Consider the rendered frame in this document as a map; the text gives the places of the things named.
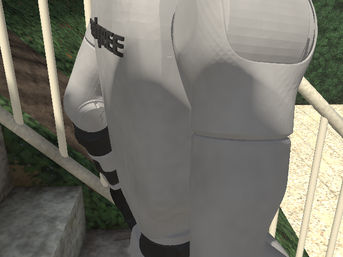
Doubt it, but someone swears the right robot upper arm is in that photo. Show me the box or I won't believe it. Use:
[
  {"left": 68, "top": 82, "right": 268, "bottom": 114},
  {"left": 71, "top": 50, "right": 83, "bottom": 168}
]
[{"left": 173, "top": 0, "right": 318, "bottom": 257}]

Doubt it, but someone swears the robot left thigh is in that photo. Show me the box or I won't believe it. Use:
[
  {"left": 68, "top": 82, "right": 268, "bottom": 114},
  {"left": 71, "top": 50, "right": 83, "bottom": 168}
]
[{"left": 265, "top": 232, "right": 289, "bottom": 257}]

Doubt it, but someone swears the humanoid robot torso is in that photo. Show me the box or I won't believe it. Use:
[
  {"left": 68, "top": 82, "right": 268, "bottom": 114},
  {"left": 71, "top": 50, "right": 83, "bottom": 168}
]
[{"left": 90, "top": 0, "right": 194, "bottom": 257}]

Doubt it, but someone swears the left robot forearm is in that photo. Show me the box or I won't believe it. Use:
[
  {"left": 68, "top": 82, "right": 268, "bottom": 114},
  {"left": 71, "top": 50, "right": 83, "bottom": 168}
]
[{"left": 73, "top": 123, "right": 121, "bottom": 190}]

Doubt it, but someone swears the left robot upper arm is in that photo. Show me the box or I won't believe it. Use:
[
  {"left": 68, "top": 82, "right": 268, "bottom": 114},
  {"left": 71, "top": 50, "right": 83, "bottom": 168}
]
[{"left": 63, "top": 6, "right": 107, "bottom": 132}]

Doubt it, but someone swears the left robot hand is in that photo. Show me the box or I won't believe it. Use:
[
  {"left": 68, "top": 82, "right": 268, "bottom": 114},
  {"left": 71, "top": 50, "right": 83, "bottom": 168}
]
[{"left": 110, "top": 188, "right": 137, "bottom": 231}]

